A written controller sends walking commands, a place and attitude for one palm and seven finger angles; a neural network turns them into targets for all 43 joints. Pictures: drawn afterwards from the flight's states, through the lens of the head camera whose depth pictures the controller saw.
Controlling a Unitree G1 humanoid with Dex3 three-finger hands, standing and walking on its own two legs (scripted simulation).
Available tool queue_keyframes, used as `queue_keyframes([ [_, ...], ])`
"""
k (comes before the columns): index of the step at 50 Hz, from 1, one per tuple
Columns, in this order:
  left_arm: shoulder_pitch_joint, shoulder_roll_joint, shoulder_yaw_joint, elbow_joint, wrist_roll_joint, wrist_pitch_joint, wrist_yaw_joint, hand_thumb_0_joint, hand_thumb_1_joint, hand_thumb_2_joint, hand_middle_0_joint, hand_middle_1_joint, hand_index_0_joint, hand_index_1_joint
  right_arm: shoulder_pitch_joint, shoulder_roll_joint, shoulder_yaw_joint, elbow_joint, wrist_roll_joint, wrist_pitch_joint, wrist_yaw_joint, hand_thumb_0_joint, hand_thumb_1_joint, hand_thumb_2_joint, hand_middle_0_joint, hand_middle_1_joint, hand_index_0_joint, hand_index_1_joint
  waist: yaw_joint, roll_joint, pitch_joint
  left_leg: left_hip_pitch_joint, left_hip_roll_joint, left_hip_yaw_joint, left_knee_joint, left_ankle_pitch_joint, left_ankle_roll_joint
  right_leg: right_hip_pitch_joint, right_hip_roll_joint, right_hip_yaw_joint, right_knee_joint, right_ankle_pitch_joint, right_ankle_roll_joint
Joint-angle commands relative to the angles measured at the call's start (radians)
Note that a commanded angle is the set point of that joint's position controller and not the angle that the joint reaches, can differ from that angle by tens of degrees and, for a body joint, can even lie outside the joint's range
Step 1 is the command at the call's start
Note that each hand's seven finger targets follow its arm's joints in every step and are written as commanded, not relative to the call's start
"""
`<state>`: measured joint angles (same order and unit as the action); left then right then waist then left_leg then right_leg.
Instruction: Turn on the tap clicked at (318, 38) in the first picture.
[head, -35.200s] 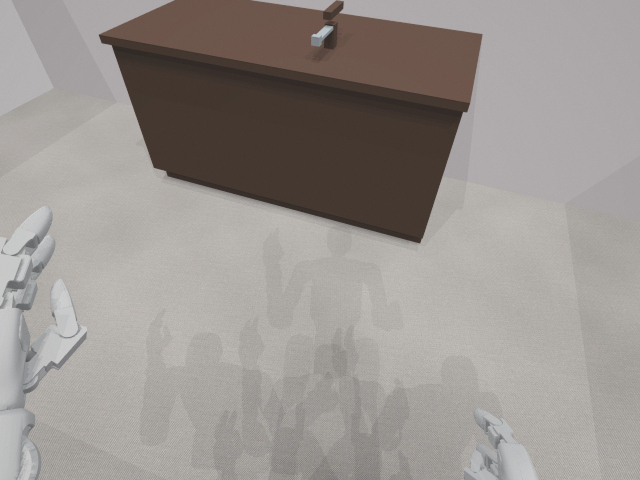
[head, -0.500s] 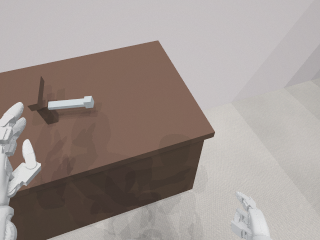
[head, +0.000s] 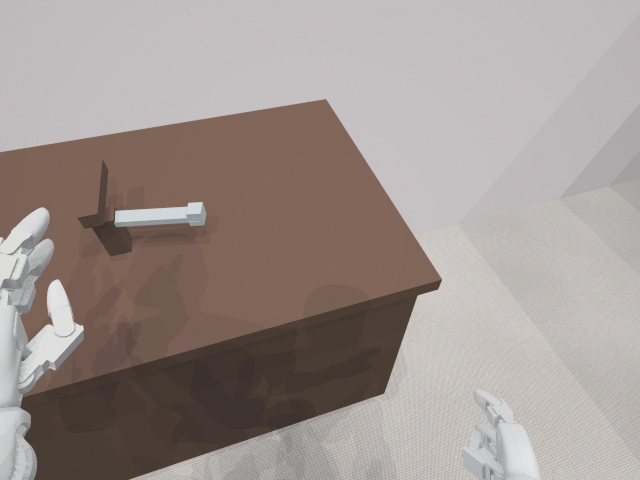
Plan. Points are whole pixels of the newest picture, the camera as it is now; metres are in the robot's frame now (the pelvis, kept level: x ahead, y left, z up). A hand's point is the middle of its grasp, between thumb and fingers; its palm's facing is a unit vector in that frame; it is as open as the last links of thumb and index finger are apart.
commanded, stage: come to a stop and stand still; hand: left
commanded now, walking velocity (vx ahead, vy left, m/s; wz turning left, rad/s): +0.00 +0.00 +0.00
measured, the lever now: (196, 214) +0.51 +0.26 +0.01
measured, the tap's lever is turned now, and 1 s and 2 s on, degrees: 77 77 77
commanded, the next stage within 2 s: look again from close up in 0.18 s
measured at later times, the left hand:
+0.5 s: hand (73, 309) +0.23 +0.26 +0.16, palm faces +0.32 -0.86 -0.40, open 7.4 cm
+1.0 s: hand (44, 286) +0.25 +0.29 +0.17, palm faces +0.38 -0.80 -0.47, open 7.4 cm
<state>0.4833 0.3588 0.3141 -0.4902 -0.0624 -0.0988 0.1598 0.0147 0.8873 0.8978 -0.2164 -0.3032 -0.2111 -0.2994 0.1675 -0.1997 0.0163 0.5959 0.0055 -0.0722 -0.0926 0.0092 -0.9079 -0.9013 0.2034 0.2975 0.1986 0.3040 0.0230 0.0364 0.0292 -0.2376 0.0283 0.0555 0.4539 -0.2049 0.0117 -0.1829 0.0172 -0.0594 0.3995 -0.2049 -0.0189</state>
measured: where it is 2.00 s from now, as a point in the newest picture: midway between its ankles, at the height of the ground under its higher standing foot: outside the picture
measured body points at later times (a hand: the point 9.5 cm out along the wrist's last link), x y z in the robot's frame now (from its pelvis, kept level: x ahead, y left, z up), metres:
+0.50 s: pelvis -0.01 +0.03 +0.00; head +0.03 +0.04 +0.45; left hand +0.21 +0.31 +0.18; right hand +0.16 -0.21 -0.08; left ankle +0.02 +0.11 -0.74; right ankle +0.01 -0.11 -0.74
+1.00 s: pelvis +0.01 +0.03 +0.00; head +0.05 +0.06 +0.44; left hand +0.22 +0.33 +0.19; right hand +0.21 -0.18 -0.06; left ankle +0.03 +0.11 -0.74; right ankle +0.01 -0.11 -0.74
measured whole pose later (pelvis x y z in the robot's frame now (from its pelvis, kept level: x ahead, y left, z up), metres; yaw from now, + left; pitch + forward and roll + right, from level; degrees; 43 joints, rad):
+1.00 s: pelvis +0.01 +0.03 +0.00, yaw -1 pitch +0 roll -2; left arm 0.28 0.45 0.41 -0.43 0.02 -0.23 0.05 0.01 0.88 0.90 -0.22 -0.30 -0.21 -0.30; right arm 0.17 -0.17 0.01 0.54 -0.02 -0.16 -0.02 0.01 -0.91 -0.90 0.20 0.30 0.20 0.30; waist 0.06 -0.04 0.08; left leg -0.27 0.01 0.08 0.50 -0.24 0.05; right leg -0.21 -0.01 -0.03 0.42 -0.22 0.02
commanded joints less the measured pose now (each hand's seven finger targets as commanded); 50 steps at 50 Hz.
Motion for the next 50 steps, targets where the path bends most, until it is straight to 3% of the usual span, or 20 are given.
queue_keyframes([
  [1, -0.109, 0.16, 0.103, -0.159, 0.005, -0.069, 0.014, 0.0, 0.9, 0.9, -0.2, -0.3, -0.2, -0.3, -0.11, -0.119, -0.038, -0.141, -0.006, -0.059, -0.012, 0.0, -0.9, -0.9, 0.2, 0.3, 0.2, 0.3, -0.009, 0.019, -0.09, 0.018, 0.054, -0.119, -0.138, -0.08, -0.001, 0.0, -0.056, 0.108, -0.116, 0.0, 0.006],
  [12, -0.103, 0.153, 0.101, -0.156, 0.011, -0.086, 0.008, 0.0, 0.9, 0.9, -0.2, -0.3, -0.2, -0.3, -0.106, -0.124, -0.043, -0.137, -0.007, -0.063, -0.001, 0.0, -0.9, -0.9, 0.2, 0.3, 0.2, 0.3, -0.005, 0.029, -0.11, 0.026, 0.045, -0.114, -0.157, -0.041, 0.0, 0.055, -0.043, 0.092, -0.11, 0.067, 0.005],
  [13, -1.204, 0.989, 0.691, -0.431, 0.181, -0.198, -0.005, 0.0, 0.9, 0.9, -0.2, -0.3, -0.2, -0.3, 0.049, -0.151, -0.047, -0.166, -0.038, -0.099, 0.017, 0.0, -0.9, -0.9, 0.2, 0.3, 0.2, 0.3, -0.001, -0.205, 0.124, -0.173, 0.097, -0.059, 0.035, 0.042, 0.029, -0.161, -0.139, 0.142, -0.178, 0.106, 0.063],
  [14, -0.588, 0.367, 0.297, 0.189, 0.083, -0.154, -0.052, 0.0, 0.9, 0.9, -0.2, -0.3, -0.2, -0.3, -0.017, -0.029, -0.009, -0.075, -0.007, -0.088, 0.024, 0.0, -0.9, -0.9, 0.2, 0.3, 0.2, 0.3, -0.007, -0.207, -0.125, 0.044, 0.006, -0.067, 0.028, 0.094, 0.03, -0.141, -0.165, 0.147, -0.113, 0.051, -0.026],
  [15, -0.38, 0.183, 0.189, 0.192, 0.034, -0.138, -0.063, 0.0, 0.9, 0.9, -0.2, -0.3, -0.2, -0.3, -0.048, -0.097, -0.068, -0.139, 0.025, -0.097, 0.051, 0.0, -0.9, -0.9, 0.2, 0.3, 0.2, 0.3, 0.031, 0.051, -0.169, 0.152, 0.013, -0.019, -0.044, 0.136, 0.007, -0.088, -0.11, 0.178, -0.044, 0.159, -0.049],
  [16, -0.359, 0.155, 0.119, 0.08, 0.029, -0.166, -0.079, 0.0, 0.9, 0.9, -0.2, -0.3, -0.2, -0.3, -0.011, -0.121, -0.074, -0.166, 0.017, -0.107, 0.057, 0.0, -0.9, -0.9, 0.2, 0.3, 0.2, 0.3, 0.023, 0.091, -0.201, 0.094, 0.034, -0.012, -0.027, 0.082, 0.005, -0.018, -0.115, 0.175, -0.034, 0.139, -0.018],
  [17, -0.246, 0.148, 0.109, 0.019, 0.016, -0.177, -0.077, 0.0, 0.9, 0.9, -0.2, -0.3, -0.2, -0.3, -0.015, -0.119, -0.068, -0.171, 0.019, -0.113, 0.072, 0.0, -0.9, -0.9, 0.2, 0.3, 0.2, 0.3, 0.029, 0.096, -0.189, 0.078, 0.036, -0.029, -0.054, 0.042, 0.009, 0.016, -0.11, 0.17, -0.036, 0.106, -0.003],
  [18, -0.188, 0.125, 0.071, -0.043, 0.016, -0.181, -0.077, 0.0, 0.9, 0.9, -0.2, -0.3, -0.2, -0.3, -0.032, -0.119, -0.063, -0.18, 0.02, -0.115, 0.083, 0.0, -0.9, -0.9, 0.2, 0.3, 0.2, 0.3, 0.034, 0.065, -0.163, 0.046, 0.034, -0.031, -0.068, -0.008, 0.013, 0.023, -0.101, 0.162, -0.046, 0.059, 0.007],
  [20, -0.1, 0.13, 0.076, -0.101, 0.01, -0.181, -0.07, 0.0, 0.9, 0.9, -0.2, -0.3, -0.2, -0.3, -0.053, -0.115, -0.057, -0.183, 0.025, -0.124, 0.095, 0.0, -0.9, -0.9, 0.2, 0.3, 0.2, 0.3, 0.033, 0.002, -0.131, 0.025, 0.041, -0.049, -0.1, -0.073, 0.012, 0.015, -0.076, 0.124, -0.057, -0.017, 0.001],
  [22, -0.112, 0.186, 0.132, -0.132, 0.02, -0.184, -0.061, 0.0, 0.9, 0.9, -0.2, -0.3, -0.2, -0.3, -0.048, -0.127, -0.056, -0.192, 0.018, -0.125, 0.087, 0.0, -0.9, -0.9, 0.2, 0.3, 0.2, 0.3, 0.027, -0.054, -0.096, -0.02, 0.049, -0.071, -0.133, -0.144, 0.01, 0.001, -0.056, 0.103, -0.061, -0.082, 0.004],
  [24, -0.137, 0.227, 0.193, -0.142, 0.022, -0.194, -0.055, 0.0, 0.9, 0.9, -0.2, -0.3, -0.2, -0.3, -0.045, -0.128, -0.054, -0.195, 0.011, -0.126, 0.074, 0.0, -0.9, -0.9, 0.2, 0.3, 0.2, 0.3, 0.022, -0.057, -0.078, -0.037, 0.056, -0.082, -0.155, -0.174, 0.015, -0.003, -0.044, 0.092, -0.054, -0.09, 0.006],
  [25, -0.184, 0.29, 0.254, -0.192, 0.027, -0.201, -0.049, 0.0, 0.9, 0.9, -0.2, -0.3, -0.2, -0.3, -0.056, -0.133, -0.052, -0.195, 0.009, -0.124, 0.068, 0.0, -0.9, -0.9, 0.2, 0.3, 0.2, 0.3, 0.019, -0.002, -0.094, -0.024, 0.064, -0.093, -0.172, -0.147, 0.016, 0.008, -0.038, 0.074, -0.02, -0.061, 0.007],
  [28, -0.208, 0.242, 0.227, -0.19, 0.022, -0.213, -0.05, 0.0, 0.9, 0.9, -0.2, -0.3, -0.2, -0.3, -0.041, -0.119, -0.05, -0.198, 0.005, -0.132, 0.058, 0.0, -0.9, -0.9, 0.2, 0.3, 0.2, 0.3, 0.016, 0.066, -0.127, -0.003, 0.086, -0.096, -0.154, -0.07, 0.029, 0.047, -0.047, 0.057, 0.029, 0.04, 0.004],
  [32, -0.208, 0.197, 0.177, -0.234, 0.024, -0.212, -0.05, 0.0, 0.9, 0.9, -0.2, -0.3, -0.2, -0.3, -0.027, -0.121, -0.052, -0.182, 0.001, -0.15, 0.064, 0.0, -0.9, -0.9, 0.2, 0.3, 0.2, 0.3, 0.009, 0.062, -0.192, 0.119, 0.08, -0.075, -0.072, 0.224, 0.014, 0.036, -0.051, 0.048, 0.031, 0.166, 0.003],
  [37, -0.158, 0.152, 0.132, -0.209, 0.034, -0.186, -0.049, 0.0, 0.9, 0.9, -0.2, -0.3, -0.2, -0.3, -0.02, -0.123, -0.057, -0.166, 0.002, -0.142, 0.079, 0.0, -0.9, -0.9, 0.2, 0.3, 0.2, 0.3, 0.002, 0.069, -0.184, 0.16, 0.096, -0.073, -0.04, 0.454, -0.015, 0.014, -0.037, 0.029, 0.039, 0.188, 0.007],
  [40, -0.139, 0.181, 0.17, -0.196, 0.032, -0.17, -0.045, 0.0, 0.9, 0.9, -0.2, -0.3, -0.2, -0.3, -0.034, -0.117, -0.054, -0.176, 0.005, -0.124, 0.077, 0.0, -0.9, -0.9, 0.2, 0.3, 0.2, 0.3, 0.003, 0.057, -0.171, 0.151, 0.098, -0.068, -0.039, 0.479, -0.025, 0.012, -0.035, 0.027, 0.031, 0.205, 0.009],
  [47, -0.142, 0.166, 0.16, -0.217, 0.011, -0.161, -0.044, 0.0, 0.9, 0.9, -0.2, -0.3, -0.2, -0.3, -0.053, -0.113, -0.049, -0.2, 0.006, -0.096, 0.063, 0.0, -0.9, -0.9, 0.2, 0.3, 0.2, 0.3, 0.002, 0.039, -0.18, 0.089, 0.071, -0.049, -0.052, 0.259, -0.01, 0.065, -0.052, 0.061, -0.013, 0.246, 0.004],
  [48, -1.175, 0.964, 0.724, -0.483, 0.187, -0.279, -0.053, 0.0, 0.9, 0.9, -0.2, -0.3, -0.2, -0.3, 0.064, -0.152, -0.057, -0.156, -0.079, -0.149, 0.081, 0.0, -0.9, -0.9, 0.2, 0.3, 0.2, 0.3, 0.024, -0.019, -0.061, -0.04, 0.088, -0.071, 0.074, 0.271, 0.011, -0.122, -0.09, 0.12, -0.033, 0.251, 0.007],
  [49, -0.534, 0.288, 0.295, 0.171, 0.073, -0.226, -0.1, 0.0, 0.9, 0.9, -0.2, -0.3, -0.2, -0.3, -0.016, -0.026, -0.024, -0.101, -0.03, -0.147, 0.074, 0.0, -0.9, -0.9, 0.2, 0.3, 0.2, 0.3, 0.006, -0.008, -0.216, 0.09, 0.033, -0.094, -0.036, 0.322, 0.006, -0.048, -0.114, 0.13, 0.035, 0.28, -0.071],
  [50, -0.328, 0.124, 0.184, 0.091, 0.028, -0.19, -0.1, 0.0, 0.9, 0.9, -0.2, -0.3, -0.2, -0.3, 0.015, -0.106, -0.086, -0.189, 0.016, -0.151, 0.092, 0.0, -0.9, -0.9, 0.2, 0.3, 0.2, 0.3, 0.026, 0.219, -0.3, 0.29, 0.052, -0.036, -0.037, 0.543, -0.034, -0.045, -0.048, 0.095, 0.134, 0.284, -0.058],
])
